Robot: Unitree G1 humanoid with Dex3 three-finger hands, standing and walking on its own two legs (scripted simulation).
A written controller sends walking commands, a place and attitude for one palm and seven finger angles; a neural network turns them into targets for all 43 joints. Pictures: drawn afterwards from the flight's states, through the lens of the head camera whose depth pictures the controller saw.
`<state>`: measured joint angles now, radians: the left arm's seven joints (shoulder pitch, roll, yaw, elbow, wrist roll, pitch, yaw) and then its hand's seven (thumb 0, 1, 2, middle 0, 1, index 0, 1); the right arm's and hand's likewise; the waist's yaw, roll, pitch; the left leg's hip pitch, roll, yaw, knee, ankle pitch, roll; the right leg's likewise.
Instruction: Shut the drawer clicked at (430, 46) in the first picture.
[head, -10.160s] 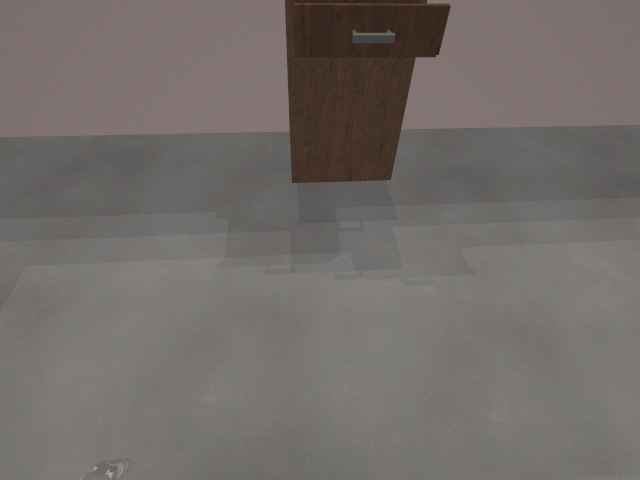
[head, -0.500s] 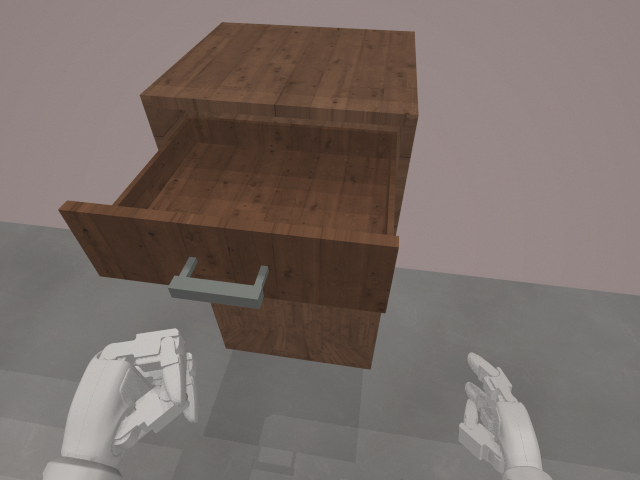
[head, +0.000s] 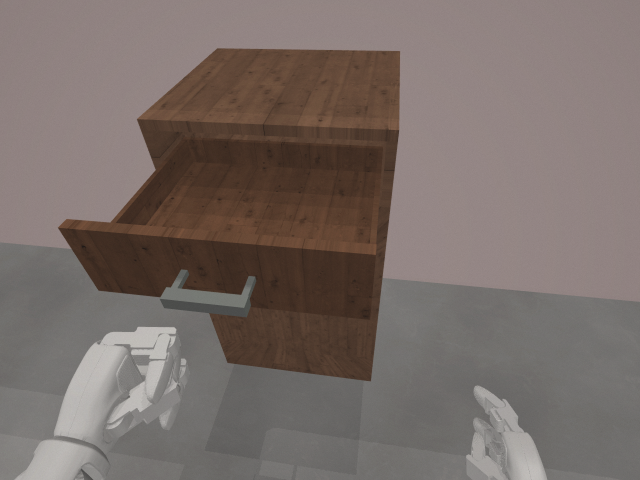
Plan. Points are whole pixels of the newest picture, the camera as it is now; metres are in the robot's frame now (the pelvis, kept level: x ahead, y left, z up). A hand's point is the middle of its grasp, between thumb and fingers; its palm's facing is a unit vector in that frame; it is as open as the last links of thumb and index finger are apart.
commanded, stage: raise the hand and make a fist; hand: left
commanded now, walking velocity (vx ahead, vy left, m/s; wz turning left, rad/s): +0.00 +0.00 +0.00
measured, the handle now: (211, 290) +0.35 +0.20 +0.06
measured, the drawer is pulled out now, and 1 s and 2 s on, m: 0.29 0.29 0.29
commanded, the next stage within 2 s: bring the fist close to the handle in 0.18 s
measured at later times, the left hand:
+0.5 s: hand (168, 372) +0.19 +0.17 +0.13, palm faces +0.02 -1.00 -0.09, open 3.3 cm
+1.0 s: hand (202, 370) +0.22 +0.16 +0.08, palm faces -0.07 -1.00 -0.03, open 3.3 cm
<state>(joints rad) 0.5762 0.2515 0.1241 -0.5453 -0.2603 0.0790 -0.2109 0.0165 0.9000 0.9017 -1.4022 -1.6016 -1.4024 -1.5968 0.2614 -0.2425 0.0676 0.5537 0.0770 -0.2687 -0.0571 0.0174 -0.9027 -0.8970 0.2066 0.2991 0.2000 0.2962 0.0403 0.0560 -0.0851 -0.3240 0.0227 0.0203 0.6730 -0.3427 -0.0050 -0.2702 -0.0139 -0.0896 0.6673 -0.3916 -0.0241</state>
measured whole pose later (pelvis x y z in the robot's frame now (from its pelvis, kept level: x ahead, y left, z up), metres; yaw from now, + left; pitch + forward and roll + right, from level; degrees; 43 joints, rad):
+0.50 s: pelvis +0.02 -0.02 +0.00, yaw +1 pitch +1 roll +0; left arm 0.49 0.26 0.26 -0.30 -0.33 -0.06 -0.33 0.02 0.90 0.90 -1.40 -1.60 -1.40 -1.60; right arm 0.24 -0.27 0.05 0.62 0.07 -0.38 -0.09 0.02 -0.90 -0.90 0.21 0.30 0.20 0.30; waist 0.05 0.06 -0.09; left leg -0.31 0.05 0.00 0.64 -0.34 -0.04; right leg -0.25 0.01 -0.11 0.63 -0.40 -0.05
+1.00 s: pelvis +0.00 +0.01 -0.01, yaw +0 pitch +4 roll +0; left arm 0.41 0.19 0.07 -0.21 -0.21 -0.16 -0.21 0.02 0.90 0.90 -1.40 -1.60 -1.40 -1.60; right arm 0.25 -0.23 0.04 0.59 0.03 -0.29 -0.04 0.02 -0.90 -0.90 0.21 0.30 0.20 0.30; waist 0.00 0.03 -0.06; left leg -0.43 0.01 0.03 0.74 -0.37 0.01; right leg -0.38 -0.03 -0.08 0.73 -0.42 -0.01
